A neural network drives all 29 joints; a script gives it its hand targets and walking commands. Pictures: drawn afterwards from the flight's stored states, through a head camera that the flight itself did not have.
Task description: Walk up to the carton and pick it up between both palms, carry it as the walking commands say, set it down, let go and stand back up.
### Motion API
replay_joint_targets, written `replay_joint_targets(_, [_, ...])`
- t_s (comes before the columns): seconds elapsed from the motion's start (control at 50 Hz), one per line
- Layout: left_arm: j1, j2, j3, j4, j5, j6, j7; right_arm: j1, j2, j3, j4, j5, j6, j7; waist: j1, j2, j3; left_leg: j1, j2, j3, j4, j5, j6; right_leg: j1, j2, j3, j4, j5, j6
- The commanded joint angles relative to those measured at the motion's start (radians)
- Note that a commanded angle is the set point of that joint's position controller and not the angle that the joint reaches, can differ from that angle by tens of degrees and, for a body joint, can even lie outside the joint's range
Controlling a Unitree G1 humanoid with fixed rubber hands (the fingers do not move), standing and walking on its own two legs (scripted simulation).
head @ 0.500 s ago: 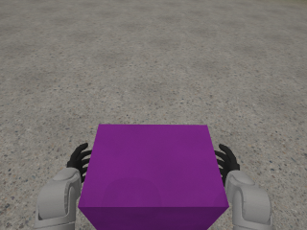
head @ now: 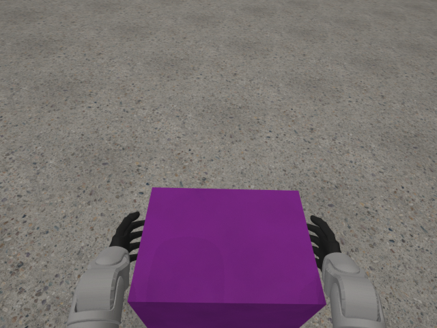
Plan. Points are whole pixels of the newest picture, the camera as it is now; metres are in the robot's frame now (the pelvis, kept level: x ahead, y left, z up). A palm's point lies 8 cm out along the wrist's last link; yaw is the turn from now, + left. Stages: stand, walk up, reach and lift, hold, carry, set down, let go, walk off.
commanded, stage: hold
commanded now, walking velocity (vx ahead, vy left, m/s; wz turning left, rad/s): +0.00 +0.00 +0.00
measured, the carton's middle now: (222, 269) +0.27 -0.03 -0.07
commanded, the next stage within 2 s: set down in 0.80 s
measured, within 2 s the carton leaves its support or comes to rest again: neither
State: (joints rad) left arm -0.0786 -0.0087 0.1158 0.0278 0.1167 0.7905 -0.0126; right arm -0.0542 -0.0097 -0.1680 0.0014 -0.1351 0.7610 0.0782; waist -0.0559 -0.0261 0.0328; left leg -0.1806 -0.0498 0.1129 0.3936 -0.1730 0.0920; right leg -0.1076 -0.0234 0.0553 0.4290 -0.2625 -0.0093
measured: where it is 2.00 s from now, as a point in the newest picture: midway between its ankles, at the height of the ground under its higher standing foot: outside the picture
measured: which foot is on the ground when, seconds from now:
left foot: down 0.00-1.00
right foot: down 0.00-1.00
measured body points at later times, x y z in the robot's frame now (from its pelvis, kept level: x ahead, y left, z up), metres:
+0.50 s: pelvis -0.03 -0.05 +0.00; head -0.08 -0.05 +0.45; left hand +0.29 +0.13 +0.05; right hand +0.28 -0.24 +0.05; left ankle +0.03 +0.05 -0.74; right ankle -0.02 -0.17 -0.74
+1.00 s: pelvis +0.02 -0.05 +0.01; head -0.02 -0.05 +0.45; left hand +0.29 +0.15 +0.03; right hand +0.29 -0.23 +0.03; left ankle +0.03 +0.05 -0.74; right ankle -0.02 -0.17 -0.74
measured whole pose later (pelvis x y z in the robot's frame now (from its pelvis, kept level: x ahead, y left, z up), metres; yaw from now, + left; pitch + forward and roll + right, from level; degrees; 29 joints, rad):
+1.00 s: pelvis +0.02 -0.05 +0.01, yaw +7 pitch -5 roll +1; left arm -0.16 -0.01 0.21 0.20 0.20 0.68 -0.12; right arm -0.09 0.13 -0.27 0.09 -0.21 0.69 0.06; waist -0.08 -0.04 -0.01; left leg -0.07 -0.06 -0.04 0.28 -0.12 0.03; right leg 0.03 0.01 0.05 0.32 -0.26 -0.02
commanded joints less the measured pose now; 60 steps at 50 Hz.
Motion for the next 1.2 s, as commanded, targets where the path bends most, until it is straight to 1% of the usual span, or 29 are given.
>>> replay_joint_targets(0.0, [-0.458, -0.606, -0.55, -0.303, -0.223, -0.137, -0.048, -0.452, 0.438, 0.482, -0.216, 0.228, -0.11, 0.13, -0.016, 0.094, -0.412, 0.559, 0.082, -0.29, 0.04, 0.617, -0.1, -0.226, 0.106, 0.047, -0.098, 0.243, -0.046])
replay_joint_targets(0.02, [-0.446, -0.593, -0.533, -0.27, -0.218, -0.14, -0.046, -0.439, 0.425, 0.479, -0.192, 0.23, -0.114, 0.133, -0.005, 0.108, -0.404, 0.547, 0.084, -0.283, 0.026, 0.523, -0.094, -0.242, 0.092, 0.048, -0.108, 0.215, -0.051])
replay_joint_targets(0.04, [-0.459, -0.591, -0.537, -0.247, -0.207, -0.141, -0.051, -0.436, 0.423, 0.474, -0.178, 0.23, -0.119, 0.134, -0.02, 0.103, -0.374, 0.515, 0.071, -0.263, 0.024, 0.447, -0.095, -0.251, 0.089, 0.056, -0.123, 0.183, -0.053])
replay_joint_targets(0.06, [-0.466, -0.586, -0.535, -0.218, -0.198, -0.138, -0.059, -0.415, 0.427, 0.458, -0.132, 0.221, -0.116, 0.131, -0.033, 0.095, -0.336, 0.485, 0.058, -0.248, 0.019, 0.375, -0.095, -0.246, 0.083, 0.057, -0.135, 0.162, -0.054])
replay_joint_targets(0.12, [-0.469, -0.585, -0.513, -0.117, -0.186, -0.111, -0.092, -0.354, 0.44, 0.39, 0.001, 0.17, -0.092, 0.123, -0.064, 0.072, -0.231, 0.454, 0.034, -0.236, -0.013, 0.214, -0.089, -0.243, 0.073, 0.048, -0.172, 0.113, -0.061])
replay_joint_targets(0.14, [-0.484, -0.586, -0.491, -0.063, -0.18, -0.103, -0.106, -0.374, 0.436, 0.362, 0.041, 0.154, -0.087, 0.123, -0.068, 0.07, -0.189, 0.422, 0.032, -0.234, -0.032, 0.116, -0.089, -0.242, 0.068, 0.043, -0.177, 0.065, -0.063])
replay_joint_targets(0.18, [-0.546, -0.607, -0.46, 0.03, -0.168, -0.096, -0.137, -0.458, 0.468, 0.332, 0.099, 0.135, -0.082, 0.129, -0.068, 0.044, -0.122, 0.393, 0.028, -0.227, -0.049, -0.054, -0.081, -0.271, 0.05, 0.037, -0.189, -0.033, -0.064])
replay_joint_targets(0.2, [-0.585, -0.628, -0.449, 0.066, -0.164, -0.097, -0.155, -0.504, 0.503, 0.326, 0.122, 0.129, -0.08, 0.133, -0.065, 0.026, -0.104, 0.386, 0.025, -0.227, -0.05, -0.101, -0.076, -0.284, 0.045, 0.032, -0.191, -0.069, -0.064])
replay_joint_targets(0.24, [-0.666, -0.7, -0.435, 0.126, -0.162, -0.104, -0.193, -0.613, 0.603, 0.337, 0.156, 0.127, -0.078, 0.149, -0.048, -0.006, -0.103, 0.384, 0.021, -0.239, -0.05, -0.141, -0.068, -0.302, 0.04, 0.027, -0.189, -0.11, -0.06])
replay_joint_targets(0.32, [-0.803, -0.85, -0.429, 0.189, -0.175, -0.131, -0.258, -0.817, 0.805, 0.4, 0.169, 0.166, -0.091, 0.189, -0.012, -0.051, -0.189, 0.409, 0.013, -0.246, -0.026, -0.095, -0.062, -0.325, 0.039, 0.044, -0.188, -0.11, -0.048])
replay_joint_targets(0.36, [-0.839, -0.881, -0.415, 0.211, -0.174, -0.143, -0.277, -0.875, 0.862, 0.414, 0.185, 0.177, -0.098, 0.198, 0.001, -0.065, -0.223, 0.422, 0.009, -0.237, -0.011, -0.068, -0.061, -0.336, 0.035, 0.061, -0.196, -0.122, -0.043])
replay_joint_targets(0.4, [-0.851, -0.888, -0.397, 0.236, -0.164, -0.151, -0.292, -0.893, 0.899, 0.411, 0.221, 0.179, -0.1, 0.201, 0.012, -0.072, -0.227, 0.431, 0.005, -0.224, 0.001, -0.057, -0.06, -0.356, 0.03, 0.077, -0.209, -0.145, -0.04])
replay_joint_targets(0.46, [-0.839, -0.88, -0.373, 0.268, -0.142, -0.152, -0.307, -0.86, 0.934, 0.389, 0.299, 0.171, -0.098, 0.201, 0.027, -0.054, -0.206, 0.439, 0.001, -0.21, 0.004, -0.053, -0.057, -0.37, 0.027, 0.091, -0.227, -0.16, -0.042])
replay_joint_targets(0.5, [-0.823, -0.877, -0.367, 0.278, -0.131, -0.149, -0.314, -0.82, 0.947, 0.371, 0.345, 0.164, -0.097, 0.203, 0.032, -0.024, -0.19, 0.44, -0.001, -0.205, -0.004, -0.049, -0.057, -0.359, 0.03, 0.089, -0.234, -0.143, -0.045])
replay_joint_targets(0.54, [-0.805, -0.88, -0.374, 0.278, -0.128, -0.146, -0.319, -0.785, 0.95, 0.358, 0.368, 0.161, -0.101, 0.203, 0.029, 0.01, -0.181, 0.444, -0.003, -0.199, -0.014, -0.031, -0.057, -0.346, 0.035, 0.082, -0.239, -0.104, -0.048])
replay_joint_targets(0.6, [-0.771, -0.886, -0.407, 0.251, -0.138, -0.144, -0.324, -0.73, 0.953, 0.358, 0.343, 0.166, -0.106, 0.194, 0.011, 0.051, -0.189, 0.449, -0.006, -0.187, -0.023, 0.041, -0.057, -0.307, 0.046, 0.075, -0.249, -0.003, -0.049])
replay_joint_targets(0.66, [-0.723, -0.89, -0.452, 0.191, -0.157, -0.149, -0.326, -0.674, 0.953, 0.394, 0.258, 0.175, -0.107, 0.176, -0.002, 0.064, -0.239, 0.443, -0.011, -0.187, -0.03, 0.164, -0.058, -0.217, 0.054, 0.077, -0.246, 0.155, -0.045])
replay_joint_targets(0.7, [-0.677, -0.889, -0.487, 0.138, -0.169, -0.155, -0.322, -0.633, 0.947, 0.437, 0.175, 0.184, -0.106, 0.16, -0.007, 0.051, -0.295, 0.428, -0.019, -0.193, -0.035, 0.254, -0.061, -0.125, 0.056, 0.083, -0.232, 0.323, -0.037])
replay_joint_targets(0.74, [-0.624, -0.879, -0.52, 0.085, -0.18, -0.161, -0.315, -0.594, 0.934, 0.484, 0.086, 0.195, -0.104, 0.141, -0.009, 0.024, -0.347, 0.411, -0.025, -0.202, -0.041, 0.334, -0.063, -0.041, 0.057, 0.088, -0.216, 0.484, -0.024])
replay_joint_targets(0.78, [-0.569, -0.856, -0.54, 0.048, -0.185, -0.165, -0.301, -0.556, 0.911, 0.522, 0.016, 0.202, -0.101, 0.122, -0.007, -0.004, -0.362, 0.391, -0.028, -0.21, -0.049, 0.386, -0.061, 0.007, 0.058, 0.09, -0.206, 0.584, -0.011])
replay_joint_targets(0.8, [-0.563, -0.837, -0.481, 0.069, -0.154, -0.159, -0.294, -0.504, 0.865, 0.417, 0.093, 0.119, -0.093, 0.123, -0.064, 0.02, -0.306, 0.382, -0.014, -0.241, -0.08, 0.343, -0.051, 0.001, 0.035, 0.054, -0.166, 0.472, 0.007])
replay_joint_targets(0.82, [-0.556, -0.826, -0.468, 0.078, -0.141, -0.16, -0.288, -0.498, 0.853, 0.412, 0.097, 0.104, -0.094, 0.125, -0.041, 0.01, -0.24, 0.375, -0.012, -0.241, -0.091, 0.299, -0.045, -0.026, 0.044, 0.044, -0.178, 0.372, 0.007])
replay_joint_targets(0.84, [-0.545, -0.833, -0.474, 0.068, -0.141, -0.161, -0.285, -0.518, 0.874, 0.452, 0.051, 0.124, -0.096, 0.133, -0.02, -0.004, -0.242, 0.396, -0.014, -0.241, -0.089, 0.262, -0.043, -0.037, 0.048, 0.043, -0.184, 0.316, 0.006])
replay_joint_targets(0.88, [-0.551, -0.834, -0.49, 0.042, -0.148, -0.162, -0.286, -0.534, 0.881, 0.483, 0.007, 0.144, -0.094, 0.144, -0.022, -0.012, -0.246, 0.384, -0.018, -0.238, -0.09, 0.22, -0.046, -0.05, 0.052, 0.042, -0.189, 0.261, 0.006])
replay_joint_targets(0.9, [-0.56, -0.827, -0.49, 0.034, -0.148, -0.164, -0.284, -0.532, 0.874, 0.483, 0.011, 0.141, -0.093, 0.146, -0.028, -0.011, -0.237, 0.371, -0.019, -0.236, -0.089, 0.222, -0.048, -0.059, 0.054, 0.041, -0.186, 0.26, 0.006])
replay_joint_targets(0.98, [-0.516, -0.79, -0.462, 0.037, -0.118, -0.162, -0.259, -0.467, 0.81, 0.456, 0.063, 0.111, -0.092, 0.147, -0.011, 0.017, -0.194, 0.356, -0.019, -0.234, -0.082, 0.262, -0.061, -0.063, 0.06, 0.043, -0.171, 0.287, 0.003])
replay_joint_targets(1.06, [-0.462, -0.764, -0.426, 0.069, -0.086, -0.161, -0.243, -0.408, 0.751, 0.408, 0.1, 0.076, -0.1, 0.142, -0.01, 0.037, -0.173, 0.355, -0.019, -0.231, -0.076, 0.297, -0.07, -0.071, 0.069, 0.042, -0.161, 0.309, 0.002])
replay_joint_targets(1.12, [-0.452, -0.76, -0.413, 0.086, -0.077, -0.183, -0.239, -0.398, 0.736, 0.385, 0.107, 0.059, -0.124, 0.138, -0.018, 0.033, -0.185, 0.345, -0.02, -0.23, -0.058, 0.329, -0.075, -0.082, 0.074, 0.04, -0.144, 0.343, 0.002])
replay_joint_targets(1.18, [-0.468, -0.758, -0.406, 0.106, -0.073, -0.226, -0.239, -0.41, 0.737, 0.37, 0.115, 0.047, -0.166, 0.136, -0.026, 0.02, -0.216, 0.313, -0.022, -0.227, -0.028, 0.346, -0.076, -0.098, 0.078, 0.037, -0.115, 0.381, 0.005])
